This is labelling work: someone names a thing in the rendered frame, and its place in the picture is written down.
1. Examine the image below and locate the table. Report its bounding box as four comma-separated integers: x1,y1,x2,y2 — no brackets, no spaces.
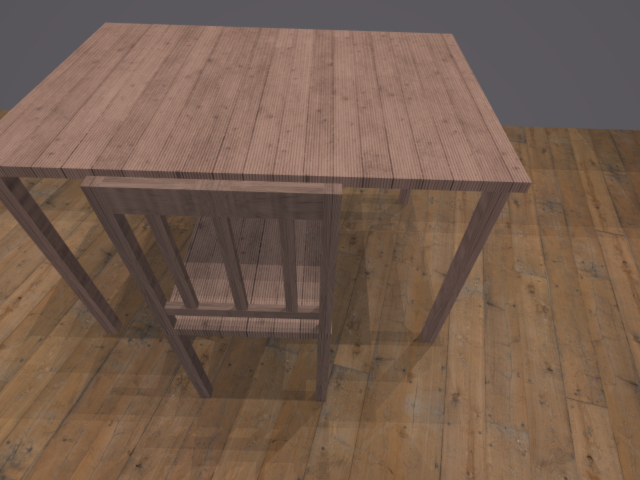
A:
0,23,532,343

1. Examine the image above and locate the chair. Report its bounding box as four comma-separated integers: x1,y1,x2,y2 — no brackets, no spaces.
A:
80,176,342,402

